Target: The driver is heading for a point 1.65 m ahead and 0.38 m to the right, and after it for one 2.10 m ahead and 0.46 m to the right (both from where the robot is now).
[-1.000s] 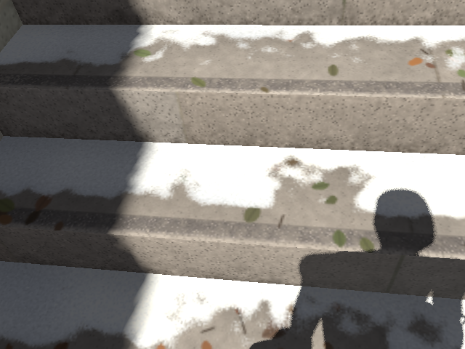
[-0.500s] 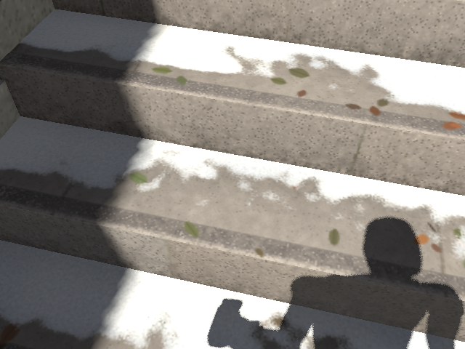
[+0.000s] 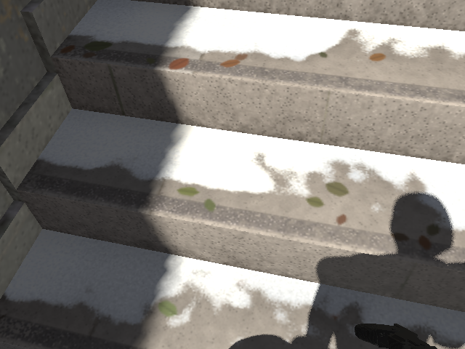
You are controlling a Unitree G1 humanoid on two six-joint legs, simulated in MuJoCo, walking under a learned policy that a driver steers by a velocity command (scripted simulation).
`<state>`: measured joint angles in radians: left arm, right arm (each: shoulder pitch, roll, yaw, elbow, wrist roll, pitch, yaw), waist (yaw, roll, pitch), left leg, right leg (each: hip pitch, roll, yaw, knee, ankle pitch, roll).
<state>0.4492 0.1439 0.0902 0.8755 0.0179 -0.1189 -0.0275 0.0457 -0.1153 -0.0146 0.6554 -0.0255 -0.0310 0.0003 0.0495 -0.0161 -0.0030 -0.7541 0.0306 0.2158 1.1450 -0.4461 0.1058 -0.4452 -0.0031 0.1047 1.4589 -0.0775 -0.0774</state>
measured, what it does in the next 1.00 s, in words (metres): climbs, turning right: right foot 0.17 m higher, then left foot 0.17 m higher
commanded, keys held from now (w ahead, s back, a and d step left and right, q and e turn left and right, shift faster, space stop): w+e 0.56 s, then w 0.44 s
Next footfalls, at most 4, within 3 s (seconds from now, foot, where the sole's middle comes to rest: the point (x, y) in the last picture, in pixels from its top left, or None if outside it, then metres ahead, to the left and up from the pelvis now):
0.44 right None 0.40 -0.14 -0.51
0.94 left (314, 185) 0.72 -0.11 -0.34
1.42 right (462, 72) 0.92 -0.44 -0.17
1.96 left None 1.28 -0.27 0.00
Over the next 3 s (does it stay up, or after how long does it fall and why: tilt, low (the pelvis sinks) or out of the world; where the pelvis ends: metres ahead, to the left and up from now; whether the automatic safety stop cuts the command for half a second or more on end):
stays up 1.63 -0.30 0.77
